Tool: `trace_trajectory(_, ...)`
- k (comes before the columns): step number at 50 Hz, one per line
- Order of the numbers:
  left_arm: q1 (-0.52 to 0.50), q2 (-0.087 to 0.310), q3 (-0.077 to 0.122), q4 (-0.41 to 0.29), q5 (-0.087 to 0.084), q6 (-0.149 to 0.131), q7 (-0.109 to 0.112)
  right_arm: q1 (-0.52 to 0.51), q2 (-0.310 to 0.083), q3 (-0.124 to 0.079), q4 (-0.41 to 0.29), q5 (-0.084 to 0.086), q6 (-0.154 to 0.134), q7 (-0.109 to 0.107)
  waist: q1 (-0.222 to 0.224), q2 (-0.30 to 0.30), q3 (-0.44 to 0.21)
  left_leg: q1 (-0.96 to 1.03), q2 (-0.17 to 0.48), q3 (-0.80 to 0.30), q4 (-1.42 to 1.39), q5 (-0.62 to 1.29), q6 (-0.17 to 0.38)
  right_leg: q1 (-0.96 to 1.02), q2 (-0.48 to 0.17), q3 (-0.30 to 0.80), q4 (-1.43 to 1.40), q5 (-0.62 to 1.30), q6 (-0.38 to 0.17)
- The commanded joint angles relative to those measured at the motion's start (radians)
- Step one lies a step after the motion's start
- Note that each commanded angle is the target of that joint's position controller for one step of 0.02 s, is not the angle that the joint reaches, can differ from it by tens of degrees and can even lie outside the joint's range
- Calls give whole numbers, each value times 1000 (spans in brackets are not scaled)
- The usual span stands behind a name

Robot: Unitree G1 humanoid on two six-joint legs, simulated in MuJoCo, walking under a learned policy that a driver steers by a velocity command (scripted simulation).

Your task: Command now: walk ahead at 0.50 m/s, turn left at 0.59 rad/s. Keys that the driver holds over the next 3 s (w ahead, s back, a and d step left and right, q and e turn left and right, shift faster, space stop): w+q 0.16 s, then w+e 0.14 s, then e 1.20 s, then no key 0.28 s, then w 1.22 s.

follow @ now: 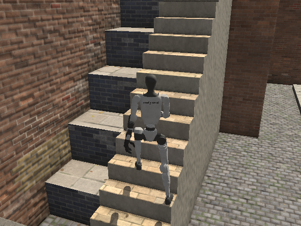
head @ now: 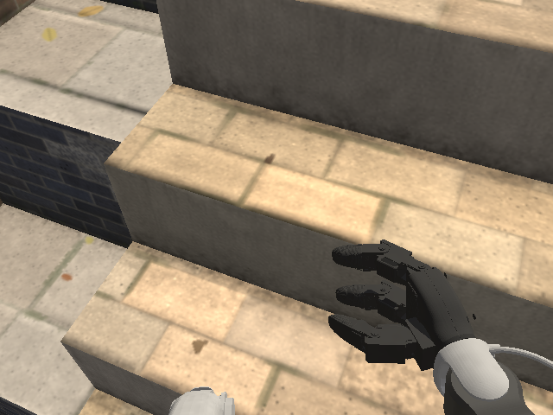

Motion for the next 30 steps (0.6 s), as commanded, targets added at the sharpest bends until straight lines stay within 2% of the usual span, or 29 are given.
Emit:
trace_trajectory(1,24,403,85,-39,19,-28,-39,365,-285,-160,94,-7,27,-15,-279,-293,-415,1064,-210,-49,-508,1,107,-171,-75,13,427,1786,-196)
trace_trajectory(2,-2,270,71,-102,31,-33,-50,539,-417,-223,185,-21,40,-31,-256,29,-441,1237,-3,-672,-798,-34,245,-479,48,78,839,1409,-126)
trace_trajectory(3,-40,183,66,-84,21,-42,-72,611,-461,-238,263,-49,61,-64,-218,261,-515,1233,128,-1139,-1275,-261,280,-635,266,185,1419,240,-88)
trace_trajectory(4,-124,96,58,-142,18,-49,-91,583,-406,-208,310,-48,50,-57,-161,248,-421,1087,164,-1090,-1346,-294,127,-761,268,341,1888,150,-107)
trace_trajectory(5,-291,7,32,-263,26,-51,-85,558,-319,-191,353,-46,36,-40,-137,217,-234,950,127,-949,-1274,-347,84,-942,274,348,2064,102,-143)
trace_trajectory(6,-395,-52,6,-343,36,-58,-78,541,-195,-165,405,-57,7,-19,-102,183,-39,824,80,-794,-1201,-316,81,-1115,259,322,2179,59,-179)
trace_trajectory(7,-408,-91,-18,-388,50,-62,-87,516,-100,-142,443,-57,-10,-5,-44,162,7,781,31,-665,-1146,-238,60,-1190,238,329,2264,19,-217)
trace_trajectory(8,-337,-100,-33,-404,46,-66,-104,449,-20,-122,449,-65,-18,4,31,147,28,737,-5,-564,-1129,-186,47,-1198,229,332,2272,-1,-235)
trace_trajectory(9,-245,-113,-49,-381,40,-67,-99,377,17,-113,438,-74,-17,5,87,148,37,716,-3,-447,-1121,-53,39,-1227,228,368,2225,53,-239)
trace_trajectory(10,-190,-102,-59,-353,13,-68,-92,346,50,-97,429,-84,-7,2,101,148,62,676,24,-396,-1178,86,66,-1250,258,387,2260,-4,-215)
trace_trajectory(11,-145,-62,-52,-327,-18,-59,-74,356,52,-90,432,-105,-2,-1,90,97,57,644,61,-359,-1200,108,87,-1261,293,408,2333,0,-188)
trace_trajectory(12,-152,-63,-53,-326,-34,-43,-56,389,37,-84,453,-115,-3,0,88,101,68,631,95,-343,-1233,104,104,-1310,328,411,2472,-5,-173)
trace_trajectory(14,-177,-79,-57,-337,-37,-18,-25,396,-16,-78,468,-108,0,-4,94,85,119,652,132,-276,-1260,84,75,-1490,338,405,2602,32,-145)
trace_trajectory(15,-193,-69,-54,-353,-31,-7,-13,390,-25,-72,460,-109,8,-8,94,43,123,643,134,-228,-1249,100,37,-1523,332,408,2573,86,-129)
trace_trajectory(16,-292,-83,-62,-390,-23,-3,-6,414,-69,-77,463,-107,20,-17,56,44,139,652,117,-169,-1282,150,3,-1543,337,353,2515,107,-101)
trace_trajectory(17,-338,-74,-64,-397,-25,-1,1,450,-91,-80,469,-105,21,-28,19,32,152,632,109,-140,-1323,193,-1,-1511,328,315,2437,130,-77)
trace_trajectory(18,-362,-79,-65,-401,-30,3,8,505,-100,-81,487,-101,20,-38,-12,51,147,669,106,-127,-1347,228,7,-1506,311,279,2379,135,-57)
trace_trajectory(19,-393,-100,-73,-404,-45,8,13,573,-97,-80,510,-96,21,-51,-51,83,139,750,121,-133,-1379,258,23,-1546,289,243,2357,95,-40)
trace_trajectory(20,-364,-121,-76,-382,-58,18,13,611,-87,-79,528,-110,21,-59,-73,107,107,867,152,-151,-1402,306,57,-1593,288,211,2434,57,-24)
trace_trajectory(21,-347,-132,-75,-371,-61,30,8,618,-68,-82,540,-107,29,-68,-77,111,113,974,150,-155,-1378,376,75,-1636,255,240,2430,16,-14)
trace_trajectory(22,-405,-132,-78,-414,-51,36,-3,593,-85,-84,528,-98,35,-84,-74,126,97,1070,152,-131,-1384,492,68,-1657,230,227,2339,8,-23)
trace_trajectory(23,-423,-147,-83,-425,-36,40,-13,590,-92,-86,528,-92,39,-96,-76,109,72,1130,154,-105,-1390,621,67,-1608,196,215,2242,11,-26)
trace_trajectory(24,-417,-145,-84,-433,-24,42,-23,576,-108,-91,516,-86,41,-106,-63,101,36,1166,155,-72,-1395,751,63,-1516,165,191,2116,14,-33)
trace_trajectory(25,-378,-138,-84,-422,-16,52,-31,516,-135,-97,494,-74,48,-109,-24,114,-13,1132,143,1,-1400,989,70,-1304,158,123,1937,13,-48)
trace_trajectory(26,-412,-134,-92,-435,-12,56,-38,448,-168,-105,456,-49,60,-114,-9,124,-25,1006,119,80,-1414,1280,57,-1032,164,35,1641,-42,-75)
trace_trajectory(27,-489,-130,-92,-477,-7,59,-37,485,-250,-129,440,-17,51,-122,-15,186,-69,1027,163,55,-1406,1630,85,-876,205,-4,1468,-204,-105)
trace_trajectory(28,-454,-76,-63,-462,-16,68,-39,543,-294,-141,470,-17,49,-123,-13,297,-104,1146,179,50,-1320,2011,115,-781,309,-114,1352,-410,-114)
trace_trajectory(29,-348,-32,-47,-445,-5,71,-48,556,-304,-147,474,-18,45,-124,7,368,-114,1264,221,29,-1185,2236,141,-733,334,-51,1169,-457,-137)
trace_trajectory(30,-357,12,-21,-421,20,64,-51,684,-219,-141,467,-22,25,-115,-76,344,-153,1152,169,7,-1025,2380,79,-572,314,145,1123,-323,-218)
